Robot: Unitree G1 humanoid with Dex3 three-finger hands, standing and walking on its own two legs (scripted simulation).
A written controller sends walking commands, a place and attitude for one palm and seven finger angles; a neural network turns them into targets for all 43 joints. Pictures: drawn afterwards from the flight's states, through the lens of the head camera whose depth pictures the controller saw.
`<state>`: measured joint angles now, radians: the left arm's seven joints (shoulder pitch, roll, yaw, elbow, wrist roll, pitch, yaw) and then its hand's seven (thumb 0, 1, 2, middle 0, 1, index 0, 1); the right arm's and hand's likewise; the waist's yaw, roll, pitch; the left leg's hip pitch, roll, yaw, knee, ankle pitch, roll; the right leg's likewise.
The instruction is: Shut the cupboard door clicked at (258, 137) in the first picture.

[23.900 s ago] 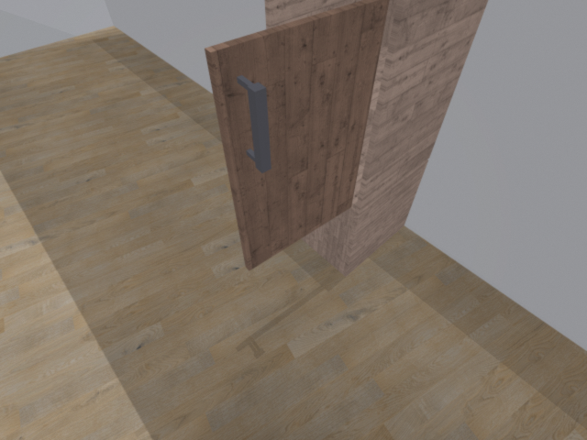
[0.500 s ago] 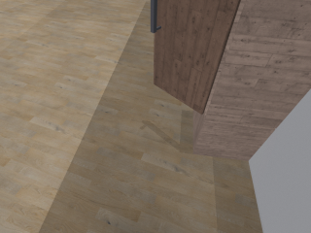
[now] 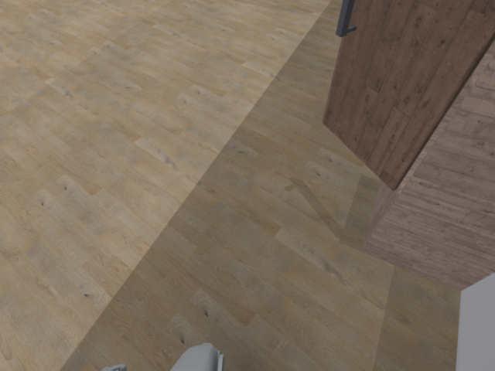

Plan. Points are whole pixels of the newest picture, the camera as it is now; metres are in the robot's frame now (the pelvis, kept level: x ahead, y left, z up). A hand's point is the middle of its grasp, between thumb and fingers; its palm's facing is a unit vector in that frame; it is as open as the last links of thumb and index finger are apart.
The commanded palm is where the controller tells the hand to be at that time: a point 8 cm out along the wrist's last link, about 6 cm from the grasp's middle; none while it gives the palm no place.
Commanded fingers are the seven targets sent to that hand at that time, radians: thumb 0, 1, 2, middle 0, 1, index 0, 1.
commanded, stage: walk to a spot facing it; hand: left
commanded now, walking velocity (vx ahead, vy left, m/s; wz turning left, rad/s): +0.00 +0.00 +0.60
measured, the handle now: (354, 2) +0.96 -0.26 +0.12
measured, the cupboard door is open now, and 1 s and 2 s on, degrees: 55 55 55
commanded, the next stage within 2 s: turn to face it in 1.54 s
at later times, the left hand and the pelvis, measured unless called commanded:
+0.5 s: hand out of the picture +0.03 +0.22 -0.15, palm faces +0.35 -0.88 -0.30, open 7.4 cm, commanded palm none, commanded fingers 0.00 0.90 0.90 -0.20 -0.30 -0.20 -0.30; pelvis +0.04 -0.01 -0.01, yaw +20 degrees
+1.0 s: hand out of the picture +0.02 +0.25 -0.19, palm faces +0.63 -0.76 -0.18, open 7.4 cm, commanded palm none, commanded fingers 0.00 0.90 0.90 -0.20 -0.30 -0.20 -0.30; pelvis +0.15 +0.11 -0.01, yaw +36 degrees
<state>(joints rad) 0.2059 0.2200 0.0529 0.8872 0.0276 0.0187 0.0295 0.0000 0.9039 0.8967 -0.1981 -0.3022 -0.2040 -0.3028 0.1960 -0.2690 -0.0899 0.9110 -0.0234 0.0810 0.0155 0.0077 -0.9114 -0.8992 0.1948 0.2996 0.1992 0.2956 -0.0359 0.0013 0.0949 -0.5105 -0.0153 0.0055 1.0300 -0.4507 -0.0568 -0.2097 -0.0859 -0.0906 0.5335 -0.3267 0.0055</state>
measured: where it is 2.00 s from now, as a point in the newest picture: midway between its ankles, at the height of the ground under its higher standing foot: (167, 290)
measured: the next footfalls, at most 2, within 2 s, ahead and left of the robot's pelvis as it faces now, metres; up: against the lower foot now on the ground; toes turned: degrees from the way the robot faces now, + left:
left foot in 0.14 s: +0.04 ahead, +0.15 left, +0.00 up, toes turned +10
right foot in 0.42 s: +0.12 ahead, -0.10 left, +0.00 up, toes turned +13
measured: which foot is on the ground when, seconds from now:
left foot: up 0.00-0.12, down 0.14-0.42, up 0.44-0.86, down 0.88-1.00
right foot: down 0.00-0.14, up 0.16-0.40, down 0.42-0.88, up 0.90-1.00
